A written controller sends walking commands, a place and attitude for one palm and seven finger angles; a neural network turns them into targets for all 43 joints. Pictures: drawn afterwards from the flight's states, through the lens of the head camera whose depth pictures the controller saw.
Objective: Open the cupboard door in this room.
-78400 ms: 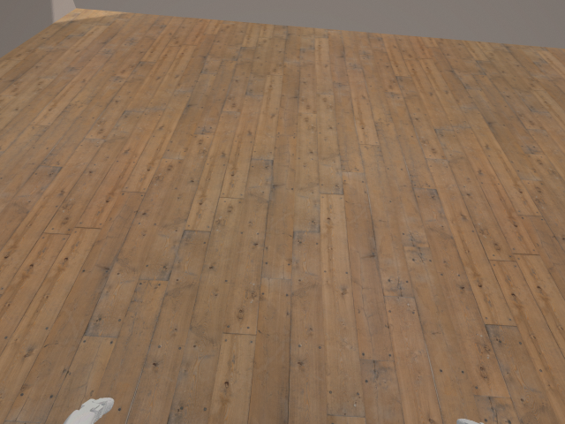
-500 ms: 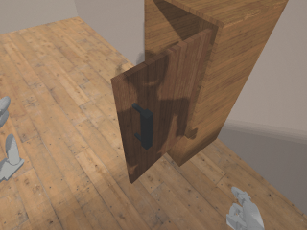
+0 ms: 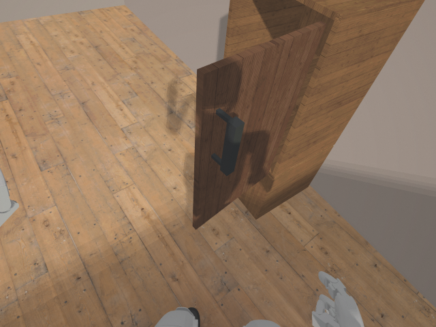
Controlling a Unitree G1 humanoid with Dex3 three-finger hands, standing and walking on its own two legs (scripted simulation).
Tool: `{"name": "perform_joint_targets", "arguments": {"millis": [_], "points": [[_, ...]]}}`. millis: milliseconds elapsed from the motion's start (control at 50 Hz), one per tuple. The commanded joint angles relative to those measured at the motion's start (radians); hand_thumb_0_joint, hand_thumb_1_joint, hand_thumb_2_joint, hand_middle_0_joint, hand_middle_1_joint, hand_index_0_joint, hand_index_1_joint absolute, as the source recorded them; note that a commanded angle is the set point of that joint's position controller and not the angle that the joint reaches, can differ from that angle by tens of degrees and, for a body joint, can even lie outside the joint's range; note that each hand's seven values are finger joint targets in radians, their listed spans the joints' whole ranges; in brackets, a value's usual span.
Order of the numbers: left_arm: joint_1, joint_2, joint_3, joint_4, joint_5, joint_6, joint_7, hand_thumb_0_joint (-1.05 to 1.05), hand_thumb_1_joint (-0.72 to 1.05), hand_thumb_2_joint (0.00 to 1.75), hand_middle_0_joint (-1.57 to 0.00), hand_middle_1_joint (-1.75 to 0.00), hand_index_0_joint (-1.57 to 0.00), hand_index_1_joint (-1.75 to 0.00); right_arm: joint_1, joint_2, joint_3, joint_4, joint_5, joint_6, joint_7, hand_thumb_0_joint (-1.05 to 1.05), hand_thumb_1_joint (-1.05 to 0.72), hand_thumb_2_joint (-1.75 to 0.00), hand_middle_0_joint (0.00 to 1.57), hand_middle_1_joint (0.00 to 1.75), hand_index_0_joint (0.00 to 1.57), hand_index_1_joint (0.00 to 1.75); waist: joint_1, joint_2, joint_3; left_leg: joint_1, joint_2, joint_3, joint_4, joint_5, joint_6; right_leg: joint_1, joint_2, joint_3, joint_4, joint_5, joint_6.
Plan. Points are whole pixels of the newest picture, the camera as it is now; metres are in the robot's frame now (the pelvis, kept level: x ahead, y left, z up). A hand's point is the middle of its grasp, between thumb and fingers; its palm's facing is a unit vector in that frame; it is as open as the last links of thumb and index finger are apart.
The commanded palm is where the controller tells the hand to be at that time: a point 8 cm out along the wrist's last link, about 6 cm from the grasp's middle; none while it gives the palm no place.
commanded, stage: step back with the hand held close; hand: left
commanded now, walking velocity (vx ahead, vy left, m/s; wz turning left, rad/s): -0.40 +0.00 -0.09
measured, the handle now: (224, 143) +0.47 +0.03 +0.06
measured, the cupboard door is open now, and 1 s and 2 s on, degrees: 98 98 98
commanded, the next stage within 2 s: stop stepping back and stand still in 0.08 s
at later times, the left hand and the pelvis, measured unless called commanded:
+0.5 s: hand (15, 281) +0.13 +0.23 +0.18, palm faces +0.30 -0.86 -0.42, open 7.4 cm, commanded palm +0.06 +0.28 +0.19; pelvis -0.12 +0.00 +0.01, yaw -7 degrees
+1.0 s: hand out of the picture +0.03 +0.25 +0.18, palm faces +0.37 -0.81 -0.45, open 7.5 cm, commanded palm -0.03 +0.29 +0.19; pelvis -0.19 +0.01 +0.01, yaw -5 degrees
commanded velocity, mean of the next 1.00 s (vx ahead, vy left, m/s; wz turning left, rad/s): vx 0.13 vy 0.02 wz -0.01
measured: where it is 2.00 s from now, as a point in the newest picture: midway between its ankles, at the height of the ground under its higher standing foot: outside the picture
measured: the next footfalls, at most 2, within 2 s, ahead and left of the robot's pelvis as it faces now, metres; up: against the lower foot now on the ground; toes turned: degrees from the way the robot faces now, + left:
right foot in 0.20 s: -0.18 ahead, -0.11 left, +0.00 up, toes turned -7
left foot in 0.36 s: +0.04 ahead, +0.06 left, +0.00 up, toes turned -6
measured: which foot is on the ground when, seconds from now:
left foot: down 0.00-0.20, up 0.22-0.34, down 0.36-0.58, up 0.60-0.88, down 0.90-1.00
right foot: up 0.00-0.18, down 0.20-0.36, up 0.38-0.58, down 0.60-1.00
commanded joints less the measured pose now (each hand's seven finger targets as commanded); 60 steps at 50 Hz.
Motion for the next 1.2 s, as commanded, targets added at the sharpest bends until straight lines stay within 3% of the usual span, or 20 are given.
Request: {"name": "perform_joint_targets", "arguments": {"millis": [0,120,180,220,260,300,340,400,500,540,580,660,800,840,900,1020,1040,1060,1080,1180], "points": [[0.023,0.096,0.041,-0.208,-0.023,-0.031,0.019,0.0,0.9,0.9,-0.2,-0.3,-0.2,-0.3,-0.095,-0.153,-0.055,-0.138,0.001,-0.073,-0.002,0.0,-0.9,-0.9,0.2,0.3,0.2,0.3,-0.001,0.177,-0.211,0.132,0.223,-0.205,-0.449,-0.495,-0.03,0.13,-0.005,-0.086,-0.109,-0.085,-0.016],[-0.031,0.148,0.046,-0.221,-0.055,-0.041,-0.001,0.0,0.9,0.9,-0.2,-0.3,-0.2,-0.3,-0.07,-0.134,-0.041,-0.107,-0.014,-0.065,0.011,0.0,-0.9,-0.9,0.2,0.3,0.2,0.3,0.013,0.211,-0.305,0.369,0.141,-0.06,-0.374,-0.218,-0.171,0.244,-0.021,-0.126,-0.783,-0.106,-0.092],[-0.032,0.263,0.131,-0.262,-0.057,-0.062,0.003,0.0,0.9,0.9,-0.2,-0.3,-0.2,-0.3,-0.107,-0.121,-0.026,-0.095,0.0,-0.036,-0.005,0.0,-0.9,-0.9,0.2,0.3,0.2,0.3,0.03,-0.182,-0.197,0.215,-0.047,-0.015,0.419,-0.357,-0.146,-0.002,-0.463,0.279,-0.989,0.402,-0.242],[-0.046,0.336,0.189,-0.301,-0.038,-0.075,0.001,0.0,0.9,0.9,-0.2,-0.3,-0.2,-0.3,-0.112,-0.109,0.013,-0.156,-0.025,-0.064,0.019,0.0,-0.9,-0.9,0.2,0.3,0.2,0.3,0.024,-0.213,-0.243,0.024,0.008,-0.021,0.517,-0.361,-0.131,0.208,-0.495,0.196,-0.83,0.707,-0.253],[-0.003,0.178,0.107,-0.182,-0.037,-0.015,-0.017,0.0,0.9,0.9,-0.2,-0.3,-0.2,-0.3,-0.12,-0.131,-0.012,-0.173,0.029,-0.047,-0.019,0.0,-0.9,-0.9,0.2,0.3,0.2,0.3,-0.004,-0.266,-0.156,-0.004,-0.02,0.015,0.276,-0.227,-0.086,0.352,-0.326,0.033,-0.69,0.932,-0.146],[0.0,0.158,0.097,-0.13,-0.049,0.016,-0.02,0.0,0.9,0.9,-0.2,-0.3,-0.2,-0.3,-0.091,-0.147,-0.002,-0.135,0.023,-0.054,-0.036,0.0,-0.9,-0.9,0.2,0.3,0.2,0.3,-0.053,0.033,-0.164,0.337,-0.063,0.039,-0.011,0.068,-0.05,0.177,-0.25,-0.064,-0.499,0.794,-0.052],[-0.02,0.166,0.085,-0.14,-0.047,0.008,-0.018,0.0,0.9,0.9,-0.2,-0.3,-0.2,-0.3,-0.044,-0.175,-0.012,-0.135,0.007,-0.077,-0.03,0.0,-0.9,-0.9,0.2,0.3,0.2,0.3,-0.03,0.346,-0.232,0.466,0.196,-0.322,-0.161,0.447,0.063,0.044,-0.084,-0.059,-0.196,-0.004,0.002],[-0.057,0.165,0.068,-0.039,-0.038,-0.006,-0.016,0.0,0.9,0.9,-0.2,-0.3,-0.2,-0.3,-0.068,-0.167,-0.013,-0.121,0.001,-0.105,-0.02,0.0,-0.9,-0.9,0.2,0.3,0.2,0.3,-0.02,0.081,-0.093,0.192,0.24,-0.46,-0.382,-0.22,0.064,0.082,-0.097,0.007,-0.204,-0.108,-0.012],[0.169,0.174,0.098,-0.217,-0.022,-0.02,-0.007,0.0,0.9,0.9,-0.2,-0.3,-0.2,-0.3,-0.094,-0.167,-0.022,-0.178,-0.009,-0.081,-0.013,0.0,-0.9,-0.9,0.2,0.3,0.2,0.3,0.015,0.296,-0.139,-0.154,0.09,-0.145,-0.467,-0.645,-0.066,0.522,-0.029,-0.168,-0.453,-0.035,-0.043],[0.21,0.173,0.093,-0.233,-0.008,-0.021,-0.008,0.0,0.9,0.9,-0.2,-0.3,-0.2,-0.3,-0.095,-0.164,-0.035,-0.19,-0.01,-0.061,-0.01,0.0,-0.9,-0.9,0.2,0.3,0.2,0.3,0.024,0.188,-0.115,-0.231,0.017,-0.058,-0.21,-0.634,-0.075,0.549,-0.085,-0.097,-0.637,-0.081,-0.08],[0.135,0.218,0.126,-0.247,-0.014,-0.018,-0.003,0.0,0.9,0.9,-0.2,-0.3,-0.2,-0.3,-0.081,-0.167,-0.048,-0.168,-0.004,-0.04,-0.011,0.0,-0.9,-0.9,0.2,0.3,0.2,0.3,0.018,-0.291,-0.08,-0.162,-0.09,-0.043,0.59,-0.425,-0.097,0.082,-0.529,0.543,-1.073,-0.393,-0.233],[-0.061,0.193,0.113,-0.054,0.002,-0.045,-0.015,0.0,0.9,0.9,-0.2,-0.3,-0.2,-0.3,-0.017,-0.15,-0.04,-0.108,-0.019,-0.05,-0.026,0.0,-0.9,-0.9,0.2,0.3,0.2,0.3,-0.063,-0.092,-0.077,-0.046,0.045,-0.049,0.636,-0.199,-0.097,-0.094,-0.401,0.262,-1.023,-0.387,-0.157],[-0.063,0.087,-0.008,0.04,0.011,-0.031,0.009,0.0,0.9,0.9,-0.2,-0.3,-0.2,-0.3,-0.014,-0.143,-0.026,-0.098,-0.017,-0.095,-0.072,0.0,-0.9,-0.9,0.2,0.3,0.2,0.3,-0.012,-0.143,-0.122,0.217,-0.042,0.136,-0.031,-0.361,-0.037,0.153,-0.309,0.11,-0.908,-0.208,-0.118],[-0.06,0.087,-0.007,-0.031,0.004,-0.037,0.011,0.0,0.9,0.9,-0.2,-0.3,-0.2,-0.3,0.005,-0.156,-0.029,-0.118,-0.016,-0.104,-0.067,0.0,-0.9,-0.9,0.2,0.3,0.2,0.3,-0.026,-0.062,-0.123,0.288,-0.004,0.05,-0.207,-0.395,-0.012,0.175,-0.25,0.074,-0.755,-0.122,-0.084],[-0.077,0.134,0.043,-0.126,0.011,-0.05,0.014,0.0,0.9,0.9,-0.2,-0.3,-0.2,-0.3,-0.019,-0.171,-0.037,-0.143,-0.005,-0.097,-0.046,0.0,-0.9,-0.9,0.2,0.3,0.2,0.3,-0.025,0.181,-0.075,0.353,0.292,-0.335,-0.322,-0.3,0.091,-0.073,-0.099,-0.117,-0.328,-0.003,-0.003],[-0.008,0.152,0.075,-0.081,0.013,-0.036,0.014,0.0,0.9,0.9,-0.2,-0.3,-0.2,-0.3,-0.037,-0.159,-0.034,-0.12,-0.002,-0.093,-0.028,0.0,-0.9,-0.9,0.2,0.3,0.2,0.3,-0.006,0.161,-0.041,0.021,0.162,-0.066,-0.142,-0.41,0.02,0.34,-0.1,-0.124,-0.606,0.106,-0.02],[-0.009,0.155,0.072,-0.061,0.013,-0.03,0.012,0.0,0.9,0.9,-0.2,-0.3,-0.2,-0.3,-0.047,-0.156,-0.04,-0.126,-0.001,-0.087,-0.026,0.0,-0.9,-0.9,0.2,0.3,0.2,0.3,0.002,0.019,-0.046,-0.045,0.086,-0.009,0.037,-0.425,-0.012,0.393,-0.15,0.018,-0.718,0.065,-0.058],[-0.002,0.18,0.087,-0.04,0.013,-0.018,0.01,0.0,0.9,0.9,-0.2,-0.3,-0.2,-0.3,-0.051,-0.146,-0.05,-0.138,0.004,-0.078,-0.023,0.0,-0.9,-0.9,0.2,0.3,0.2,0.3,0.002,-0.245,-0.071,-0.128,-0.03,0.059,0.328,-0.477,-0.051,0.365,-0.347,0.385,-0.879,-0.049,-0.149],[-0.011,0.162,0.079,-0.009,0.0,-0.012,0.008,0.0,0.9,0.9,-0.2,-0.3,-0.2,-0.3,-0.066,-0.156,-0.05,-0.14,0.007,-0.077,-0.022,0.0,-0.9,-0.9,0.2,0.3,0.2,0.3,0.005,-0.267,-0.061,-0.156,-0.041,-0.009,0.538,-0.473,-0.061,0.312,-0.471,0.542,-0.956,0.009,-0.196],[-0.029,0.127,0.062,0.005,-0.004,-0.06,-0.015,0.0,0.9,0.9,-0.2,-0.3,-0.2,-0.3,-0.045,-0.137,-0.03,-0.102,0.002,-0.06,-0.012,0.0,-0.9,-0.9,0.2,0.3,0.2,0.3,-0.027,-0.092,-0.109,0.003,0.018,0.001,0.468,-0.243,-0.089,0.174,-0.371,0.204,-0.954,0.068,-0.129]]}}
